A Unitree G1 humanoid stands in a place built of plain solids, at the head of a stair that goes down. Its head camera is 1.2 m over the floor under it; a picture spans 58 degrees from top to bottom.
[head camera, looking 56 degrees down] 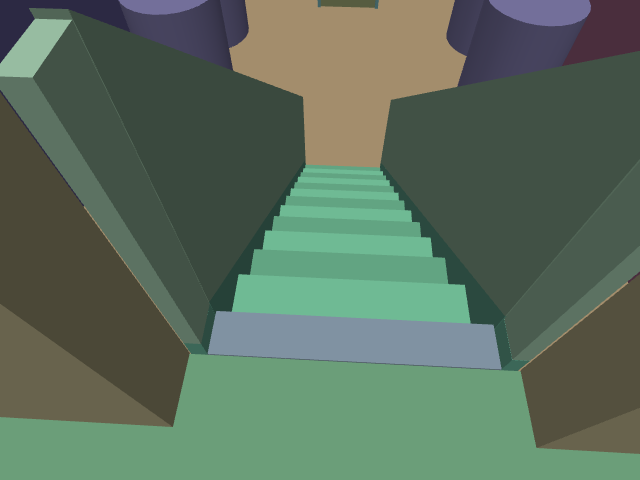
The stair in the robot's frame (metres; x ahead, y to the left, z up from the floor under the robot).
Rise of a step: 0.19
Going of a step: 0.24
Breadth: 0.83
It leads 3 degrees to the right of straight ahead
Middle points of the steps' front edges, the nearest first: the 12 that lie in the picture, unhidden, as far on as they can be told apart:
0.53 -0.10 0.00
0.77 -0.11 -0.19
1.00 -0.13 -0.38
1.24 -0.14 -0.57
1.47 -0.15 -0.77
1.71 -0.16 -0.96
1.94 -0.18 -1.15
2.18 -0.19 -1.34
2.41 -0.20 -1.54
2.65 -0.21 -1.73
2.88 -0.23 -1.92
3.12 -0.24 -2.11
